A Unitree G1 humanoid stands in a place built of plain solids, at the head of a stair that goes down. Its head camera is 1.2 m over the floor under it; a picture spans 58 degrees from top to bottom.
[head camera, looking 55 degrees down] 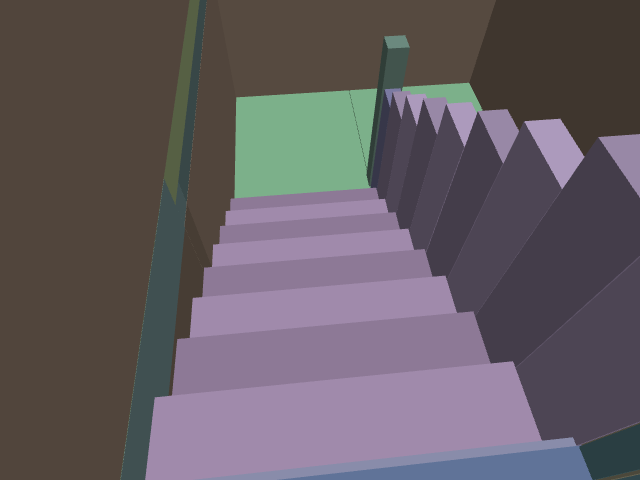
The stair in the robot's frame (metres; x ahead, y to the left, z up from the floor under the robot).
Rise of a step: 0.17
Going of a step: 0.26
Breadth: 1.14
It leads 6 degrees to the left of straight ahead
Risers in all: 9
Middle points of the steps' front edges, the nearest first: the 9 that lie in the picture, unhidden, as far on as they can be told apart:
0.17 -0.08 0.00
0.43 -0.06 -0.17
0.68 -0.03 -0.34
0.94 -0.01 -0.51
1.20 0.02 -0.68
1.46 0.05 -0.85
1.72 0.07 -1.02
1.98 0.10 -1.19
2.24 0.12 -1.35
